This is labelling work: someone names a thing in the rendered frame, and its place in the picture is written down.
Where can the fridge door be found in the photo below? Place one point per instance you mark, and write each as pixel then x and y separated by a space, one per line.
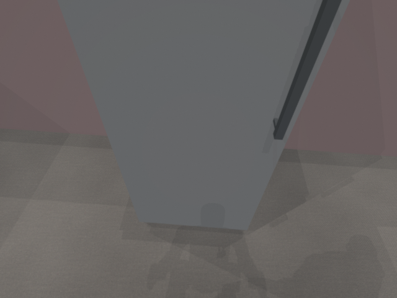
pixel 187 91

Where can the handle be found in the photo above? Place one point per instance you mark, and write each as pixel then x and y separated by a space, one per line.
pixel 322 24

